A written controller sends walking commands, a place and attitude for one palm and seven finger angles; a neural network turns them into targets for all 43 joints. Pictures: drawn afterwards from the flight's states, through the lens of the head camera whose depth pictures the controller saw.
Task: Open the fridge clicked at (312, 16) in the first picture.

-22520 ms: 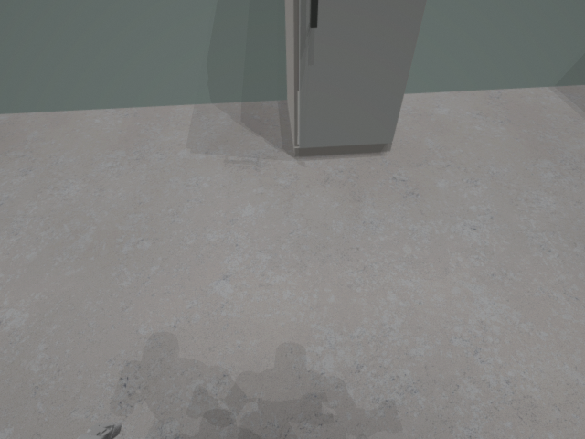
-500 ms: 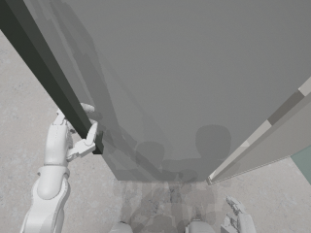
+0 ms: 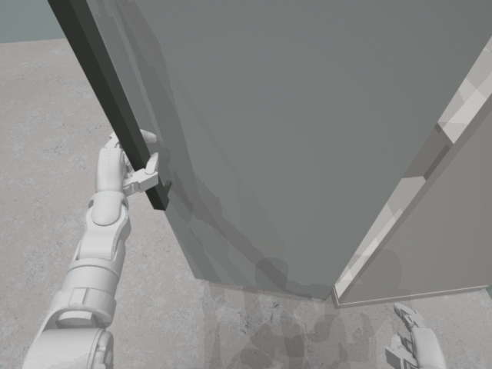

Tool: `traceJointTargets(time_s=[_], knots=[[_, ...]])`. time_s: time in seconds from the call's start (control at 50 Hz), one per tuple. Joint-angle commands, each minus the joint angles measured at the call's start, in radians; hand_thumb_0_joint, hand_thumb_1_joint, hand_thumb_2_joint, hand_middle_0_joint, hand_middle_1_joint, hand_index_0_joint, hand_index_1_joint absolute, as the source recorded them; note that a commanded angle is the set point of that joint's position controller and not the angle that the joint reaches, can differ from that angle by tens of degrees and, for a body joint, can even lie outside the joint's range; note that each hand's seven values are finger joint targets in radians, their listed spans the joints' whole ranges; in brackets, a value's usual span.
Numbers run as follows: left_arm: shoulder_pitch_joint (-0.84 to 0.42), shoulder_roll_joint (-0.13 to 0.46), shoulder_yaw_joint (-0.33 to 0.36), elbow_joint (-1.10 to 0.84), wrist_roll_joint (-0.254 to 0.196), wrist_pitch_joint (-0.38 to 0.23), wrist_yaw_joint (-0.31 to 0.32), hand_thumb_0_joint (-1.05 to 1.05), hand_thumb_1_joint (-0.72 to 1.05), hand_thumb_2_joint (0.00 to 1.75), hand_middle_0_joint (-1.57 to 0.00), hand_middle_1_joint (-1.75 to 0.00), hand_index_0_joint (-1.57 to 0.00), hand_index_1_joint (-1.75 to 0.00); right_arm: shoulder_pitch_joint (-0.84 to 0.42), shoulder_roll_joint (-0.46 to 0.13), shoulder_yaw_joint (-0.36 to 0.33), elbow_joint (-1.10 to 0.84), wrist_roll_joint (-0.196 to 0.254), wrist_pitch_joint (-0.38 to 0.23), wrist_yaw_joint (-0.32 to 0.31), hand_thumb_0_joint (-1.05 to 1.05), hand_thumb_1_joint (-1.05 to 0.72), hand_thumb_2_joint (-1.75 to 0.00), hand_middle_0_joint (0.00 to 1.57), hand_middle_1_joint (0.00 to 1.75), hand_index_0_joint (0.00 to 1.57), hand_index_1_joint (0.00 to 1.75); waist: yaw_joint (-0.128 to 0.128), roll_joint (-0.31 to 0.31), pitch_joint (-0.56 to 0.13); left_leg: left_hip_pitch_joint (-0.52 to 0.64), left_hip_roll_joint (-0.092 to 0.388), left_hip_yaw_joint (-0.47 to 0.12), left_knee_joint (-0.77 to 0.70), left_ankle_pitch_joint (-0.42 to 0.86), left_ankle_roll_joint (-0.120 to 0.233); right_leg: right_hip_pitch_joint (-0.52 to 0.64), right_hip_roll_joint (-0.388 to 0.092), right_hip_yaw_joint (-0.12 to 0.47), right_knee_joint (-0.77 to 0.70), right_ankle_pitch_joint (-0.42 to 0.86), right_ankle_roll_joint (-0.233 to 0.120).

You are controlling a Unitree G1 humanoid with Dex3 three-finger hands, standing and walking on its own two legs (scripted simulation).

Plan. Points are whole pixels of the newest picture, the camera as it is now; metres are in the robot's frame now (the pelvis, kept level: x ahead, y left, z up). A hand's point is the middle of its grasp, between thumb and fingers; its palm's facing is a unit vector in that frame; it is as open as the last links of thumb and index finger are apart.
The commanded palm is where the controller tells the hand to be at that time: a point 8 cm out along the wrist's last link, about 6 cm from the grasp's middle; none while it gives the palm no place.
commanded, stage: stop walking and hold the door back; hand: left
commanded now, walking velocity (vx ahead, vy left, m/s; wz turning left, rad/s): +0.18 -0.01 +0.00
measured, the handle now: (128, 109) +0.45 +0.21 +0.18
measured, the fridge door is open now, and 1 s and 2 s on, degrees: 74 71 70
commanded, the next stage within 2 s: loosen the grip on the handle in 0.48 s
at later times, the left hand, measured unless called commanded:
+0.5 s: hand (152, 163) +0.42 +0.19 +0.09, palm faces +0.22 -0.95 -0.21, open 5.8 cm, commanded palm +0.39 +0.24 +0.08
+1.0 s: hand (151, 165) +0.44 +0.20 +0.06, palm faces +0.19 -0.96 -0.20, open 12.5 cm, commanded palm +0.40 +0.25 +0.07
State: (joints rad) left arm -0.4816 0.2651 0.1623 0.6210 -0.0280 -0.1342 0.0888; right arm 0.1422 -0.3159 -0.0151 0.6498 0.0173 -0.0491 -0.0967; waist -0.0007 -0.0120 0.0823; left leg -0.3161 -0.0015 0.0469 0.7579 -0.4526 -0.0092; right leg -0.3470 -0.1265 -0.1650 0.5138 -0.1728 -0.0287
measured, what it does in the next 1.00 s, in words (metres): steps on the spot: left foot, then right foot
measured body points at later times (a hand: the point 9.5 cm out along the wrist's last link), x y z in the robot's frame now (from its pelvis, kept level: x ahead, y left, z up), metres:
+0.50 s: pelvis -0.02 +0.00 -0.01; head +0.01 -0.03 +0.44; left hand +0.40 +0.24 +0.10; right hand +0.04 -0.28 -0.15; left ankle -0.02 +0.13 -0.69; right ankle +0.03 -0.08 -0.74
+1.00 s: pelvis +0.00 +0.04 -0.01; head +0.03 +0.04 +0.44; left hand +0.42 +0.25 +0.08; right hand +0.06 -0.21 -0.13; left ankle +0.02 +0.14 -0.74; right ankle +0.03 -0.08 -0.74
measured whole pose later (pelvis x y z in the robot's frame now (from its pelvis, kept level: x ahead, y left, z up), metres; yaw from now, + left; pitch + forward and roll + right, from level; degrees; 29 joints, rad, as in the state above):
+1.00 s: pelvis +0.00 +0.04 -0.01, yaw -2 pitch +5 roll +0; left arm -0.61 0.26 0.19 0.82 0.03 -0.09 0.16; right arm 0.34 -0.25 -0.01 0.71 0.01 -0.12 0.03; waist -0.06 0.00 -0.02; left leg -0.41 0.02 0.07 0.62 -0.29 0.03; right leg -0.43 -0.03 -0.07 0.59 -0.24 0.00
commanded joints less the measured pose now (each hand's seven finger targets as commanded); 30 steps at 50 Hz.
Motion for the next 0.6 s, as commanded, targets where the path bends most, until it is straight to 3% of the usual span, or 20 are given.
traceJointTargets(time_s=[0.0, 0.02, 0.04, 0.06, 0.08, 0.1, 0.12, 0.16, 0.2, 0.26, 0.28, 0.3, 0.32, 0.34, 0.38, 0.4, 0.44, 0.54, 0.56, 0.58], knots=[[-0.488, 0.316, 0.118, -0.19, -0.003, -0.093, 0.03, 0.0, 0.9, 0.9, -0.45, -1.4, -0.45, -1.4, 0.047, -0.055, -0.021, -0.088, -0.004, -0.032, -0.006, 0.0, -0.9, -0.9, 0.2, 0.3, 0.2, 0.3, 0.002, -0.099, -0.387, 0.171, -0.019, 0.079, -0.335, 0.092, 0.032, 0.195, -0.148, 0.229, -0.131, -0.232, -0.038], [-0.544, 0.277, 0.077, -0.192, -0.004, -0.102, 0.023, 0.0, 0.9, 0.9, -0.45, -1.4, -0.45, -1.4, 0.056, -0.071, -0.025, -0.09, -0.004, -0.037, -0.01, 0.0, -0.9, -0.9, 0.2, 0.3, 0.2, 0.3, -0.01, 0.013, -0.365, 0.237, 0.046, -0.005, -0.42, 0.048, 0.067, 0.093, -0.079, 0.185, -0.038, -0.293, -0.003], [-0.568, 0.238, 0.051, -0.177, -0.009, -0.112, 0.019, 0.0, 0.9, 0.9, -0.45, -1.4, -0.45, -1.4, 0.061, -0.098, -0.03, -0.093, -0.006, -0.042, -0.013, 0.0, -0.9, -0.9, 0.2, 0.3, 0.2, 0.3, -0.011, 0.22, -0.321, 0.285, 0.206, -0.221, -0.507, -0.027, 0.137, -0.065, 0.042, 0.087, 0.148, -0.307, 0.042], [-0.641, 0.198, -0.002, -0.189, -0.029, -0.113, 0.017, 0.0, 0.9, 0.9, -0.45, -1.4, -0.45, -1.4, 0.049, -0.114, -0.024, -0.121, 0.011, -0.051, -0.017, 0.0, -0.9, -0.9, 0.2, 0.3, 0.2, 0.3, -0.008, 0.352, -0.259, 0.27, 0.37, -0.461, -0.563, 0.058, 0.215, -0.189, 0.122, 0.017, 0.356, -0.331, 0.056], [-0.612, 0.174, -0.039, -0.138, -0.004, -0.101, 0.013, 0.0, 0.9, 0.9, -0.45, -1.4, -0.45, -1.4, 0.049, -0.055, -0.009, -0.088, 0.016, -0.047, -0.014, 0.0, -0.9, -0.9, 0.2, 0.3, 0.2, 0.3, -0.024, 0.299, -0.26, 0.289, 0.392, -0.467, -0.547, 0.093, 0.249, -0.267, 0.099, 0.123, 0.49, -0.34, 0.041], [-0.658, 0.244, 0.008, -0.075, 0.002, -0.091, 0.014, 0.0, 0.9, 0.9, -0.45, -1.4, -0.45, -1.4, 0.074, -0.077, -0.018, -0.061, 0.021, -0.049, -0.021, 0.0, -0.9, -0.9, 0.2, 0.3, 0.2, 0.3, -0.018, 0.212, -0.239, 0.282, 0.38, -0.421, -0.496, 0.182, 0.261, -0.282, 0.067, 0.153, 0.5, -0.289, 0.044], [-0.702, 0.219, -0.025, -0.035, -0.001, -0.085, 0.003, 0.0, 0.9, 0.9, -0.45, -1.4, -0.45, -1.4, 0.097, -0.083, -0.018, -0.042, 0.027, -0.051, -0.023, 0.0, -0.9, -0.9, 0.2, 0.3, 0.2, 0.3, -0.019, 0.149, -0.235, 0.294, 0.346, -0.333, -0.449, 0.294, 0.253, -0.275, 0.062, 0.145, 0.465, -0.244, 0.053], [-0.705, 0.195, -0.042, 0.013, -0.007, -0.074, -0.013, 0.0, 0.9, 0.9, -0.45, -1.4, -0.45, -1.4, 0.123, -0.089, -0.019, -0.032, 0.03, -0.056, -0.025, 0.0, -0.9, -0.9, 0.2, 0.3, 0.2, 0.3, -0.01, 0.132, -0.262, 0.309, 0.289, -0.188, -0.39, 0.459, 0.208, -0.192, 0.076, 0.098, 0.356, -0.207, 0.056], [-0.711, 0.199, -0.038, 0.054, -0.008, -0.077, -0.022, 0.0, 0.9, 0.9, -0.45, -1.4, -0.45, -1.4, 0.14, -0.088, -0.015, -0.012, 0.025, -0.059, -0.027, 0.0, -0.9, -0.9, 0.2, 0.3, 0.2, 0.3, -0.009, 0.162, -0.284, 0.305, 0.276, -0.141, -0.351, 0.523, 0.183, -0.099, 0.102, 0.068, 0.238, -0.191, 0.052], [-0.69, 0.233, -0.02, 0.114, -0.005, -0.08, -0.025, 0.0, 0.9, 0.9, -0.45, -1.4, -0.45, -1.4, 0.137, -0.094, -0.005, 0.001, 0.021, -0.062, -0.027, 0.0, -0.9, -0.9, 0.2, 0.3, 0.2, 0.3, -0.004, 0.161, -0.291, 0.147, 0.238, -0.081, -0.246, 0.43, 0.122, 0.161, 0.122, 0.06, -0.006, -0.099, 0.039], [-0.667, 0.261, 0.001, 0.124, -0.002, -0.082, -0.022, 0.0, 0.9, 0.9, -0.45, -1.4, -0.45, -1.4, 0.139, -0.09, -0.008, 0.007, 0.025, -0.063, -0.026, 0.0, -0.9, -0.9, 0.2, 0.3, 0.2, 0.3, -0.002, 0.1, -0.317, 0.065, 0.204, -0.045, -0.154, 0.396, 0.09, 0.283, 0.083, 0.127, -0.06, -0.06, 0.016], [-0.661, 0.29, 0.016, 0.129, 0.008, -0.082, -0.015, 0.0, 0.9, 0.9, -0.45, -1.4, -0.45, -1.4, 0.15, -0.075, -0.014, 0.006, 0.026, -0.063, -0.023, 0.0, -0.9, -0.9, 0.2, 0.3, 0.2, 0.3, -0.012, -0.053, -0.359, -0.083, 0.127, 0.015, 0.009, 0.288, 0.046, 0.414, -0.066, 0.331, -0.096, -0.003, -0.052], [-0.629, 0.339, 0.063, 0.145, 0.01, -0.073, -0.011, 0.0, 0.9, 0.9, -0.45, -1.4, -0.45, -1.4, 0.158, -0.06, -0.026, -0.002, 0.027, -0.069, -0.022, 0.0, -0.9, -0.9, 0.2, 0.3, 0.2, 0.3, -0.002, -0.239, -0.354, -0.215, 0.019, 0.016, 0.182, -0.082, 0.003, 0.445, -0.217, 0.557, -0.18, 0.02, -0.138], [-0.598, 0.367, 0.094, 0.166, -0.004, -0.057, -0.013, 0.0, 0.9, 0.9, -0.45, -1.4, -0.45, -1.4, 0.164, -0.09, -0.042, -0.001, 0.028, -0.072, -0.016, 0.0, -0.9, -0.9, 0.2, 0.3, 0.2, 0.3, 0.014, -0.28, -0.323, -0.224, 0.024, -0.07, 0.295, -0.124, -0.002, 0.388, -0.246, 0.604, -0.22, -0.043, -0.129], [-0.637, 0.319, 0.07, 0.149, -0.011, -0.056, -0.013, 0.0, 0.9, 0.9, -0.45, -1.4, -0.45, -1.4, 0.143, -0.073, -0.016, 0.019, 0.027, -0.085, -0.013, 0.0, -0.9, -0.9, 0.2, 0.3, 0.2, 0.3, -0.005, -0.158, -0.298, -0.253, 0.067, -0.098, 0.328, -0.061, -0.008, 0.379, -0.24, 0.493, -0.168, 0.032, -0.154], [-0.635, 0.349, 0.103, 0.151, -0.004, -0.069, -0.009, 0.0, 0.9, 0.9, -0.45, -1.4, -0.45, -1.4, 0.141, -0.073, -0.01, 0.026, 0.021, -0.087, -0.015, 0.0, -0.9, -0.9, 0.2, 0.3, 0.2, 0.3, -0.009, -0.123, -0.304, -0.215, 0.07, -0.076, 0.306, -0.02, -0.01, 0.338, -0.21, 0.419, -0.155, 0.081, -0.142], [-0.61, 0.363, 0.122, 0.175, -0.003, -0.078, -0.007, 0.0, 0.9, 0.9, -0.45, -1.4, -0.45, -1.4, 0.134, -0.073, -0.003, 0.026, 0.013, -0.089, -0.022, 0.0, -0.9, -0.9, 0.2, 0.3, 0.2, 0.3, -0.008, -0.134, -0.292, -0.128, 0.055, -0.03, 0.196, 0.018, -0.01, 0.248, -0.158, 0.325, -0.17, 0.062, -0.106], [-0.624, 0.316, 0.089, 0.122, -0.003, -0.098, -0.005, 0.0, 0.9, 0.9, -0.45, -1.4, -0.45, -1.4, 0.121, -0.078, -0.004, 0.001, 0.003, -0.095, -0.022, 0.0, -0.9, -0.9, 0.2, 0.3, 0.2, 0.3, 0.0, -0.117, -0.299, 0.05, 0.031, 0.038, -0.129, 0.161, -0.006, 0.174, -0.109, 0.271, -0.175, -0.055, -0.079], [-1.013, 0.874, 0.399, -0.103, 0.081, -0.128, 0.037, 0.0, 0.9, 0.9, -0.45, -1.4, -0.45, -1.4, 0.188, -0.068, 0.001, -0.078, 0.004, -0.106, -0.026, 0.0, -0.9, -0.9, 0.2, 0.3, 0.2, 0.3, -0.014, 0.094, -0.29, 0.016, 0.039, -0.025, -0.378, 0.124, -0.005, 0.244, -0.003, 0.193, 0.003, -0.225, 0.02], [-0.846, 0.51, 0.235, 0.218, 0.12, -0.039, -0.051, 0.0, 0.78, 0.84, -0.45, -1.4, -0.45, -1.4, 0.182, -0.119, -0.069, 0.01, -0.045, -0.156, 0.021, 0.0, -0.9, -0.9, 0.2, 0.3, 0.2, 0.3, -0.044, 0.014, -0.468, 0.028, 0.007, 0.012, -0.329, 0.417, 0.045, 0.145, 0.083, 0.18, -0.012, 0.154, -0.004]])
